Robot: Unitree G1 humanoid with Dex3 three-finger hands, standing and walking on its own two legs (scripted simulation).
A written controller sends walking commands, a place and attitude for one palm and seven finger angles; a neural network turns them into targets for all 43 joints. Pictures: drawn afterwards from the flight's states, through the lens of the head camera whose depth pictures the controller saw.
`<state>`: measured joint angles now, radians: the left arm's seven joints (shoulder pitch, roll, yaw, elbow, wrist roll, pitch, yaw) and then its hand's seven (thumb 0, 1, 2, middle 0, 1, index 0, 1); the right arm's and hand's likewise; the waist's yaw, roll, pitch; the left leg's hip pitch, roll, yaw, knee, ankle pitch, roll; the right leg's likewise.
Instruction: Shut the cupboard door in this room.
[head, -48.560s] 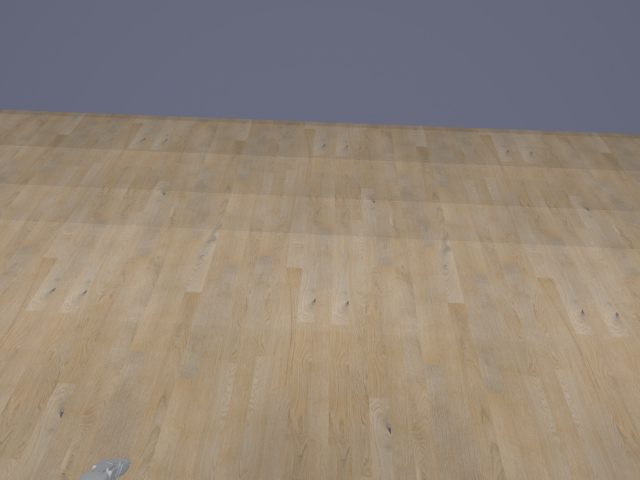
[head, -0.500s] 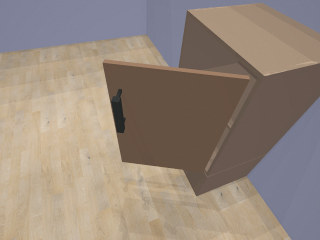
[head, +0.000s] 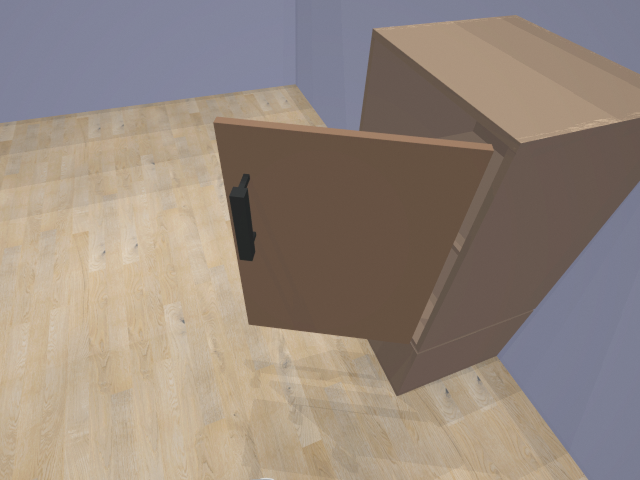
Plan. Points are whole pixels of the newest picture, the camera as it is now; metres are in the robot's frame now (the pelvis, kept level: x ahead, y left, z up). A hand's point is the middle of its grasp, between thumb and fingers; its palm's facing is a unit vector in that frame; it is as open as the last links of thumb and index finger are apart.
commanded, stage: come to a stop and stand still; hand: left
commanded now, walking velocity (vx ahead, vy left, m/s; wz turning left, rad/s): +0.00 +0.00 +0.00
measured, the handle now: (246, 218) +0.54 +0.17 -0.01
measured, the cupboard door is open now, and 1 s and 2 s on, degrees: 62 62 62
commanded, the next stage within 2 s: look again from close up in 0.20 s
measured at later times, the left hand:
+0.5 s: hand out of the picture -0.06 +0.18 -0.17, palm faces +0.03 -0.98 -0.17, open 7.4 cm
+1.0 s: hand out of the picture -0.09 +0.17 -0.17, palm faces +0.09 -0.99 -0.13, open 7.3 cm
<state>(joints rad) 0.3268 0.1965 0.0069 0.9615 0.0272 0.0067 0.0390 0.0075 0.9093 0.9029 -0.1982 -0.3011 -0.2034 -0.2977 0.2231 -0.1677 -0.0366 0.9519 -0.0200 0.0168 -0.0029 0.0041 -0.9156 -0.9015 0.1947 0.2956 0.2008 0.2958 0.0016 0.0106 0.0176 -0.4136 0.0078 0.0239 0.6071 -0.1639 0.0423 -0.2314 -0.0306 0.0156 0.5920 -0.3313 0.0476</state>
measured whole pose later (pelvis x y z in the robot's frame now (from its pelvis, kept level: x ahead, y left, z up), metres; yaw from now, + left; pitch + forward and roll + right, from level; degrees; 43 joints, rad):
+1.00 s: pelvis -0.04 +0.01 +0.01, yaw +1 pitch -3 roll -2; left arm 0.42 0.13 0.03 1.07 0.03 0.01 0.02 0.01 0.91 0.90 -0.20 -0.30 -0.20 -0.30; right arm 0.25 -0.15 -0.05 1.08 -0.02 0.04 -0.01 0.01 -0.93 -0.90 0.20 0.30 0.20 0.30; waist 0.01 -0.01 0.02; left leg -0.40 -0.03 0.01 0.49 -0.21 0.02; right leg -0.23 -0.03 0.05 0.51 -0.34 0.02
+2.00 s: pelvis -0.07 +0.10 +0.02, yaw -4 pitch +1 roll +0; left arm 0.27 0.20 0.08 1.01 0.03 0.01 -0.03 0.01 0.91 0.90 -0.20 -0.30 -0.20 -0.30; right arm 0.38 -0.06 -0.03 1.09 -0.02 -0.05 -0.03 0.00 -0.91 -0.90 0.20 0.30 0.20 0.30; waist -0.01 -0.07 0.02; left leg -0.17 0.01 0.11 0.35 -0.19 0.04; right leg -0.59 -0.08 -0.01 1.07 -0.16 -0.01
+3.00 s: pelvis +0.06 +0.03 +0.01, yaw -5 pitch -1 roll +1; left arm 0.29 0.17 0.03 0.94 0.03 0.02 0.06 0.01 0.91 0.90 -0.20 -0.30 -0.21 -0.30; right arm 0.10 -0.18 -0.05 0.93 0.00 0.04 -0.02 0.00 -0.91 -0.90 0.19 0.30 0.20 0.30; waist 0.03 -0.01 0.10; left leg -0.29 -0.02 0.05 0.68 -0.35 -0.01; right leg -0.25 -0.05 -0.08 0.59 -0.29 -0.02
